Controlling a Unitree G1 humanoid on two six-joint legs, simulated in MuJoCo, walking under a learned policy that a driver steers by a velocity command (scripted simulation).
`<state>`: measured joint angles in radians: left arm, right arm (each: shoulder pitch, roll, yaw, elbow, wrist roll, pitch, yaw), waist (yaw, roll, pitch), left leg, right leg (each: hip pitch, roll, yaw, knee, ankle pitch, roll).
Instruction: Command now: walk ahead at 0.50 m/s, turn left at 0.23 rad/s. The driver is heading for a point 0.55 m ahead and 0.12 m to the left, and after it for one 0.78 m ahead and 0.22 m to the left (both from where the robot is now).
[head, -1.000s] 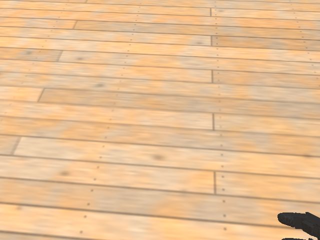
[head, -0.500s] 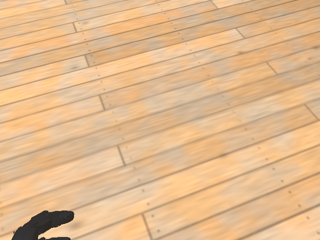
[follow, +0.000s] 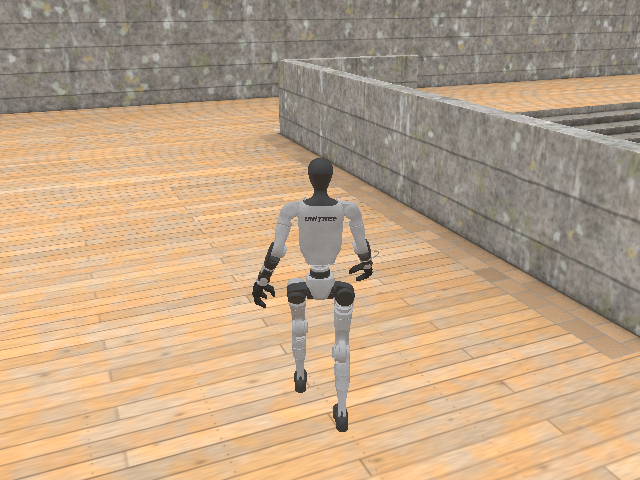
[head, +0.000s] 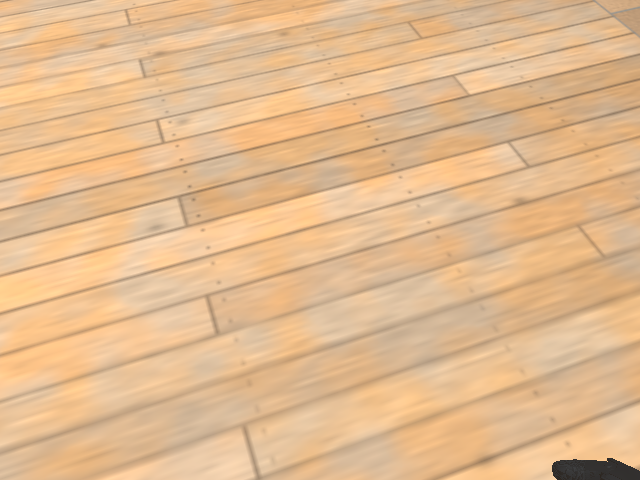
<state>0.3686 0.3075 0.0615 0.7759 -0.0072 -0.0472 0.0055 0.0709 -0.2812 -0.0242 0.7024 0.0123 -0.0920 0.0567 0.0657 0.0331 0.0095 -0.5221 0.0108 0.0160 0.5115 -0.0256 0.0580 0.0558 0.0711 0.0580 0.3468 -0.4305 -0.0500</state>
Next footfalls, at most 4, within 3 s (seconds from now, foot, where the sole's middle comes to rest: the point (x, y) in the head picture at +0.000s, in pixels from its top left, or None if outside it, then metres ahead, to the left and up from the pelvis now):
0.02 left None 0.18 0.10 -0.76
0.50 right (389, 479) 0.48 -0.06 -0.76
0.96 left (243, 441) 0.54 0.24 -0.76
1.32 right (348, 391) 0.67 0.03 -0.76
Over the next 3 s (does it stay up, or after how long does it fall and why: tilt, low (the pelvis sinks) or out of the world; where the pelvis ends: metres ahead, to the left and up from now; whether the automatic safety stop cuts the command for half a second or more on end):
stays up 0.66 0.15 0.01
